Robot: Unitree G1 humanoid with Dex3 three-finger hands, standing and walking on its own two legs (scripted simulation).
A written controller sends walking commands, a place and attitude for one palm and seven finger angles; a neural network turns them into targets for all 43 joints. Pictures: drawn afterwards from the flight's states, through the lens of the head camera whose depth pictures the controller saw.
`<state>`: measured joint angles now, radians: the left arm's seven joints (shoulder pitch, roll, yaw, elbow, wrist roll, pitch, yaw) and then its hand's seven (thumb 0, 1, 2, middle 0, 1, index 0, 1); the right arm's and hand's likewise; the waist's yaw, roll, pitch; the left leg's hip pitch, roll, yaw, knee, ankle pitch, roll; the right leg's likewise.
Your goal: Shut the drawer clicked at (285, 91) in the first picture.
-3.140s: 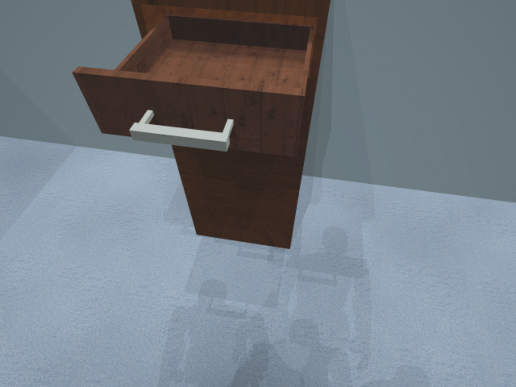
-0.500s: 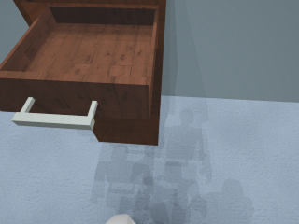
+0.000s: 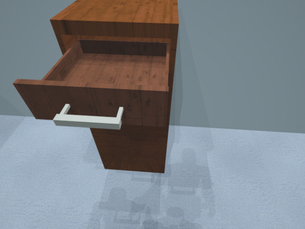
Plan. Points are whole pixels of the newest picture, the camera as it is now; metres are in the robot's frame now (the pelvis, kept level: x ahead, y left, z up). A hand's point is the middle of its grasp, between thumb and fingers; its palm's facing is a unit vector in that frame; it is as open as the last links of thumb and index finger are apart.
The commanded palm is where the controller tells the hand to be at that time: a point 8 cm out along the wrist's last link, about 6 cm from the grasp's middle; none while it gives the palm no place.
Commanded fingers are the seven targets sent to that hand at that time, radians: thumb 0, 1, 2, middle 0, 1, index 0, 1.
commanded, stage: come to a stop and stand still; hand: left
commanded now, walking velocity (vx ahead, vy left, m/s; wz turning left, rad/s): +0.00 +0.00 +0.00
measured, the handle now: (90, 115) +0.35 +0.19 +0.14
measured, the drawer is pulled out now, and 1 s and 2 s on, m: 0.29 0.29 0.29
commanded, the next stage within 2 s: look again from close up in 0.20 s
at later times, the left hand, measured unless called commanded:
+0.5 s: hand out of the picture -0.01 +0.15 -0.17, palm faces +0.00 -0.99 -0.15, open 7.4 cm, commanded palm none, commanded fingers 0.00 0.90 0.90 -0.20 -0.30 -0.20 -0.30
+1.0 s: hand out of the picture +0.00 +0.15 -0.17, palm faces +0.01 -0.99 -0.16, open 7.4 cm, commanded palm none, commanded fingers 0.00 0.90 0.90 -0.20 -0.30 -0.20 -0.30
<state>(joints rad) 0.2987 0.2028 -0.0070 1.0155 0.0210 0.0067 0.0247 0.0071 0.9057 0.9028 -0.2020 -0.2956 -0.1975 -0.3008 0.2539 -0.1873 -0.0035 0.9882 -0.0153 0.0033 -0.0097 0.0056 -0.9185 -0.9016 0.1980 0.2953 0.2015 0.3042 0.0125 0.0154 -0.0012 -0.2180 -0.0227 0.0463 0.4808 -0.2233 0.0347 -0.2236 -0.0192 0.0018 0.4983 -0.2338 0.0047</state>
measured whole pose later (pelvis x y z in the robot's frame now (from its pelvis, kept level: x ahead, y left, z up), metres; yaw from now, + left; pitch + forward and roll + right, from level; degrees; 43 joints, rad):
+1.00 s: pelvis +0.00 -0.01 +0.00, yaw -1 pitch -2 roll +0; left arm 0.32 0.14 -0.01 1.10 0.02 -0.01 0.03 0.01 0.91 0.90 -0.20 -0.30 -0.20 -0.30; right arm 0.29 -0.13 0.01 1.13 -0.01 -0.01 -0.02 0.01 -0.91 -0.90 0.20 0.29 0.20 0.30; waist 0.01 -0.01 0.02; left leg -0.20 0.00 0.05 0.43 -0.20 0.01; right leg -0.21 0.00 0.01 0.45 -0.21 -0.01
